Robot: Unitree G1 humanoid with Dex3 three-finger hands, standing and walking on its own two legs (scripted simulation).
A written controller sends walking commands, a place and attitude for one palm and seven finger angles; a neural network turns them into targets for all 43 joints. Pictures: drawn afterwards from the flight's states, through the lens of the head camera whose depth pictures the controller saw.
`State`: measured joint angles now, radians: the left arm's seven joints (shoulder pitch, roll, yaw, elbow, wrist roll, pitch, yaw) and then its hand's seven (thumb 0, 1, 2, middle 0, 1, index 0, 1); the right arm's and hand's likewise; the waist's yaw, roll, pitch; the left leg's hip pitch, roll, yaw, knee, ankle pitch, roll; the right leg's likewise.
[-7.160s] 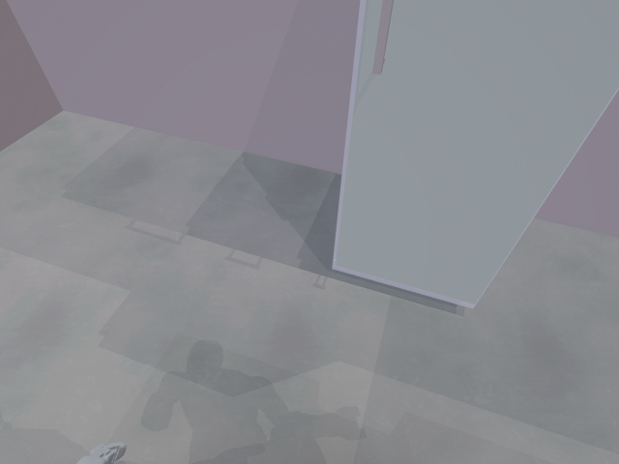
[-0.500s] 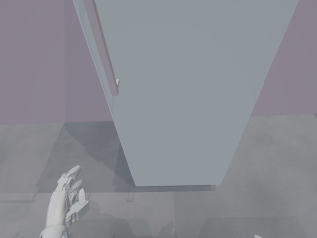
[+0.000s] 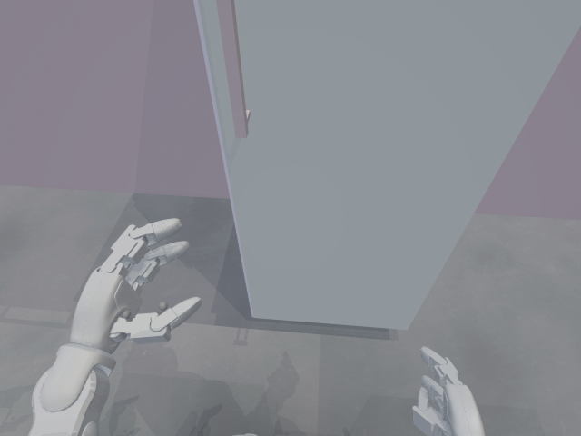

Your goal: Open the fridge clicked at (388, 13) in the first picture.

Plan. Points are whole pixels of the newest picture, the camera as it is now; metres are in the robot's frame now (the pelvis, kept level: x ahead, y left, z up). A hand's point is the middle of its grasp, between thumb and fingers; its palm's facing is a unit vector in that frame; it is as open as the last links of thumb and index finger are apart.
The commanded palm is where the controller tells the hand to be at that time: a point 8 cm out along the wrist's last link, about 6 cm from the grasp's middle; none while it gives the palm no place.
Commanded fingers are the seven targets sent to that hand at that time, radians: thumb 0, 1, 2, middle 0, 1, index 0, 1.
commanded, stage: raise the hand to about handle height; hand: left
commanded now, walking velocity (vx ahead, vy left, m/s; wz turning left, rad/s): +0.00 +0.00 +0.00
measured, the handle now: (232, 24) +0.56 +0.14 +0.30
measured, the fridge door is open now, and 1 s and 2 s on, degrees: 0 0 0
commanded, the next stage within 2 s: move the hooked fingers beside the handle in 1.40 s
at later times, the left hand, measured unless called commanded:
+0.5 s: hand (78, 229) +0.27 +0.26 +0.19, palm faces +0.07 -0.99 -0.09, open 13.2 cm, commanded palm +0.24 +0.30 +0.20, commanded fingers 0.00 -0.50 0.30 -0.30 -1.20 -0.30 -1.20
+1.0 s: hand out of the picture +0.29 +0.30 +0.29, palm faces +0.11 -0.99 -0.09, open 14.0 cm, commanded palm +0.25 +0.33 +0.28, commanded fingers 0.00 -0.50 0.30 -0.30 -1.20 -0.30 -1.20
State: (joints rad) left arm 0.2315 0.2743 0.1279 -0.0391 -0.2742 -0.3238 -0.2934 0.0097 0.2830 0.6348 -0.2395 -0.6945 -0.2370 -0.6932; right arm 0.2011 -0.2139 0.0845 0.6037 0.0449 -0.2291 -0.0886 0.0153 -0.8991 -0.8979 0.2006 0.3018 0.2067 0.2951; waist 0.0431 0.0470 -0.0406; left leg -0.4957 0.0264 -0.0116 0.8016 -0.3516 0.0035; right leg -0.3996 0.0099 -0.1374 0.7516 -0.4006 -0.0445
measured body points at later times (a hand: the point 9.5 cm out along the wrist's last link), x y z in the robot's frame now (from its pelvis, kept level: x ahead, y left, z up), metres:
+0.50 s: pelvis +0.02 +0.02 +0.03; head +0.00 +0.01 +0.48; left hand +0.26 +0.31 +0.20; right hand +0.22 -0.21 -0.02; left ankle +0.04 +0.11 -0.71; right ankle +0.00 -0.09 -0.71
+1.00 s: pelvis +0.01 +0.01 +0.03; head -0.03 -0.01 +0.48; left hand +0.28 +0.36 +0.29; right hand +0.22 -0.20 -0.03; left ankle +0.04 +0.11 -0.71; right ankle +0.00 -0.09 -0.71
